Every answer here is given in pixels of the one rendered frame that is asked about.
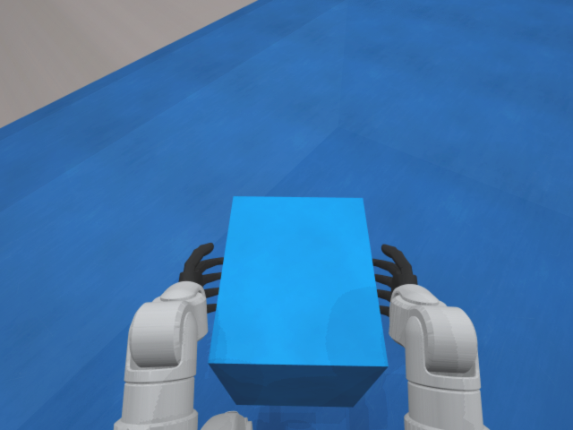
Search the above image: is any left robot forearm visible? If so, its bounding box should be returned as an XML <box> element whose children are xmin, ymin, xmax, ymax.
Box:
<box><xmin>114</xmin><ymin>281</ymin><xmax>208</xmax><ymax>430</ymax></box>

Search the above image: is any carton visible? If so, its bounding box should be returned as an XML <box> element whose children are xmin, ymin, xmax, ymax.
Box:
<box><xmin>208</xmin><ymin>196</ymin><xmax>389</xmax><ymax>408</ymax></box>

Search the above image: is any right robot forearm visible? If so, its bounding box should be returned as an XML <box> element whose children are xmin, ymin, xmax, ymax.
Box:
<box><xmin>389</xmin><ymin>284</ymin><xmax>490</xmax><ymax>430</ymax></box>

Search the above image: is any left robot hand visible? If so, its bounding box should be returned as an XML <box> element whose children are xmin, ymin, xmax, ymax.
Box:
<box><xmin>178</xmin><ymin>243</ymin><xmax>224</xmax><ymax>314</ymax></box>

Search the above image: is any right robot hand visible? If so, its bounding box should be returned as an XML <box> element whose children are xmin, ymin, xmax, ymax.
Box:
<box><xmin>372</xmin><ymin>245</ymin><xmax>418</xmax><ymax>317</ymax></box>

